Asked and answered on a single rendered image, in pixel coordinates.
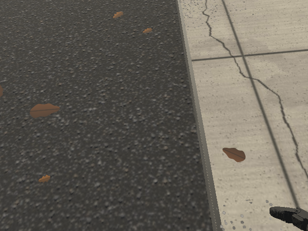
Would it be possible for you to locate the right robot hand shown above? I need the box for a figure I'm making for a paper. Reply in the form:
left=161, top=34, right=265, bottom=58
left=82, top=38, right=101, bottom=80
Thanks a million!
left=269, top=206, right=308, bottom=231

